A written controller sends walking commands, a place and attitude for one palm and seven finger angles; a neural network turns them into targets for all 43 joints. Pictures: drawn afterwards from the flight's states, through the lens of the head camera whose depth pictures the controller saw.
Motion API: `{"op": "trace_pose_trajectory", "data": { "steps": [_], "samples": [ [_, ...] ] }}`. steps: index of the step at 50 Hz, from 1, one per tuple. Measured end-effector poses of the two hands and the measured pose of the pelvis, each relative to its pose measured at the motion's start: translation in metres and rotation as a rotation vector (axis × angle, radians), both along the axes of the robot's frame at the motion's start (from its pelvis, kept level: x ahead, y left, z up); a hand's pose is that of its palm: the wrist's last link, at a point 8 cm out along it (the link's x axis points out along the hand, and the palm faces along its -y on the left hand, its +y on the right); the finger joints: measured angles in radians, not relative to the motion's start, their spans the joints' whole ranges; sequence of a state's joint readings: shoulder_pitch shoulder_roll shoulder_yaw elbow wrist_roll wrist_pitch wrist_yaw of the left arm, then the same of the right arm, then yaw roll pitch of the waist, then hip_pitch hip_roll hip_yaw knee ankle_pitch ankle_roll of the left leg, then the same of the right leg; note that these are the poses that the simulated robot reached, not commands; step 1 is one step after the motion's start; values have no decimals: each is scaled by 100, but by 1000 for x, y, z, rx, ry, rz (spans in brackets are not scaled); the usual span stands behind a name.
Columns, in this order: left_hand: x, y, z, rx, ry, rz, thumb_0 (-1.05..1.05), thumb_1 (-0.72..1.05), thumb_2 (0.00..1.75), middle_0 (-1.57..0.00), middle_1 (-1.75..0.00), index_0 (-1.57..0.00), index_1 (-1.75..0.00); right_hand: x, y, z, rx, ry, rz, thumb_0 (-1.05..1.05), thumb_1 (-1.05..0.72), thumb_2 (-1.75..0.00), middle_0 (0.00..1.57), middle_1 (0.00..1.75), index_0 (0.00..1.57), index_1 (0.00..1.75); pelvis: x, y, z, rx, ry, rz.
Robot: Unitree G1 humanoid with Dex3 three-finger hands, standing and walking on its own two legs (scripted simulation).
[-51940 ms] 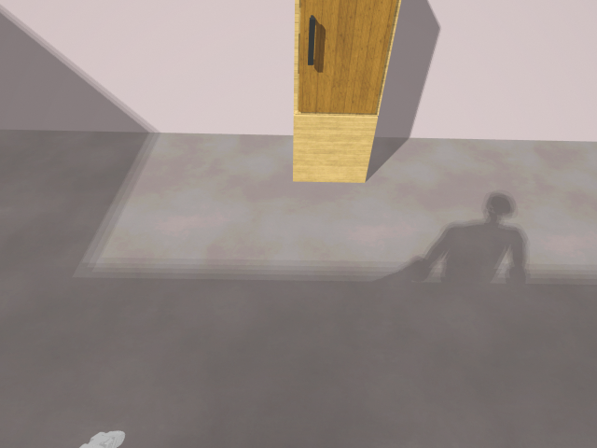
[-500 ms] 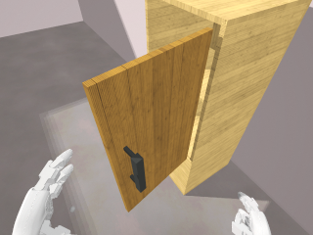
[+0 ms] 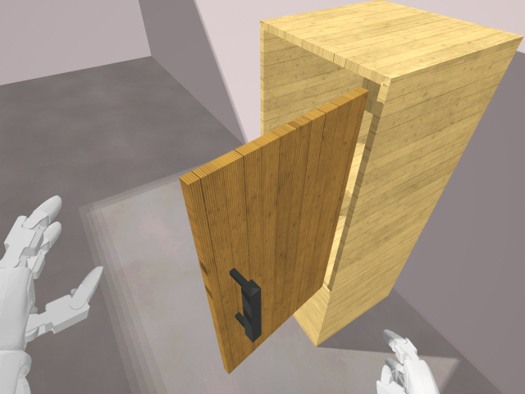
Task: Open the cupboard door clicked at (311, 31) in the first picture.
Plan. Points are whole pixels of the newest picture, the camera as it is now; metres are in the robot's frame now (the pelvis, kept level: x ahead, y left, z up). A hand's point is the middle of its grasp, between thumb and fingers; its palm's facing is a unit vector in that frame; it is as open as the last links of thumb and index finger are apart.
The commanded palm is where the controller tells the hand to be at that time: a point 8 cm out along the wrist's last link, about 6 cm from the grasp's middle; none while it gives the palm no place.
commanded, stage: draw the hand back to the body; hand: left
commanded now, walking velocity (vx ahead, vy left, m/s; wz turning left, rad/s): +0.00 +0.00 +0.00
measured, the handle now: (244, 305) +0.28 +0.07 -0.03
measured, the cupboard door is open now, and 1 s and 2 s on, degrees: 100 100 100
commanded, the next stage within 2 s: step back with the hand held close in 0.46 s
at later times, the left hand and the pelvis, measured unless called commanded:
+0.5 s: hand (67, 282) +0.18 +0.24 +0.18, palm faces +0.43 -0.81 -0.39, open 7.4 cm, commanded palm +0.13 +0.28 +0.18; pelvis -0.01 -0.02 +0.01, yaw +0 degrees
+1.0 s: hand (75, 289) +0.18 +0.23 +0.16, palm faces +0.31 -0.81 -0.50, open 7.4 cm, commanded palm +0.12 +0.28 +0.19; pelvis -0.03 -0.01 +0.01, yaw -2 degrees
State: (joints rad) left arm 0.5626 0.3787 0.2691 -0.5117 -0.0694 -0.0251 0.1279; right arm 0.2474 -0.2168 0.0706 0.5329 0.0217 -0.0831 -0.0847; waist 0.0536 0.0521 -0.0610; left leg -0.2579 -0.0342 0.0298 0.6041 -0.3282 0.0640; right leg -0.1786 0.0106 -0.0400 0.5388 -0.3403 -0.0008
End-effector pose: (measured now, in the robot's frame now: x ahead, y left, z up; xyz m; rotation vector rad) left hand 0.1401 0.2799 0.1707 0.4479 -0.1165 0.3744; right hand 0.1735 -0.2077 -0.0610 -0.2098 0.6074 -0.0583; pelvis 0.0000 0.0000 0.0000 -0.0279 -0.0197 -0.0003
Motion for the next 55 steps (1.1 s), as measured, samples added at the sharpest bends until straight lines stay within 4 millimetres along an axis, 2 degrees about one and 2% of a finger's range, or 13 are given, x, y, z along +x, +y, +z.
{"op": "trace_pose_trajectory", "data": {
  "steps": [8,14,18,25,29,36,41,45,50,55],
  "samples": [
    [2,17,27,44,-90,52,1,73,82,-21,-30,-20,-30,-2,-8,3,-12,22,4,2,-90,-89,21,30,20,30,-3,-1,6,4,-22,-6],
    [2,8,12,-12,-35,40,1,84,87,-21,-30,-20,-30,-7,-15,1,-12,47,-7,2,-90,-89,21,30,20,30,-6,-3,9,9,-31,-10],
    [0,2,7,-19,-15,28,1,87,88,-21,-30,-21,-30,-10,-20,2,-21,55,-10,2,-91,-89,21,30,20,30,-6,-8,10,11,-38,-8],
    [-3,-3,21,20,-55,40,1,89,89,-21,-30,-21,-30,-8,-25,1,-11,42,-6,2,-91,-89,21,30,20,30,-6,-15,11,12,-50,-6],
    [-2,-7,20,16,-47,48,1,89,89,-21,-30,-21,-30,-5,-28,-1,2,43,-5,2,-91,-89,21,30,20,30,-6,-20,11,15,-50,-7],
    [10,-3,18,52,-41,53,1,89,90,-21,-30,-21,-30,-7,-40,-2,-14,84,-31,2,-90,-89,21,30,20,30,-9,-25,12,7,-16,-8],
    [17,-12,11,63,6,-13,1,90,90,-21,-30,-21,-30,-17,-54,0,-37,115,-92,2,-91,-89,21,30,20,30,-15,-23,12,10,10,-23],
    [15,-16,9,85,26,-71,1,89,89,-21,-30,-21,-30,-31,-62,2,-58,138,-142,2,-91,-89,21,30,20,30,-22,-20,11,11,22,-31],
    [2,-6,16,128,-5,-91,1,89,89,-22,-30,-21,-30,-51,-62,6,-79,151,-179,2,-91,-89,21,30,20,30,-34,-14,9,8,23,-34],
    [-19,7,17,135,-40,-71,1,89,89,-22,-30,-21,-30,-71,-52,6,-86,141,-179,2,-91,-89,20,30,20,30,-52,-6,7,0,18,-33]
  ]
}}
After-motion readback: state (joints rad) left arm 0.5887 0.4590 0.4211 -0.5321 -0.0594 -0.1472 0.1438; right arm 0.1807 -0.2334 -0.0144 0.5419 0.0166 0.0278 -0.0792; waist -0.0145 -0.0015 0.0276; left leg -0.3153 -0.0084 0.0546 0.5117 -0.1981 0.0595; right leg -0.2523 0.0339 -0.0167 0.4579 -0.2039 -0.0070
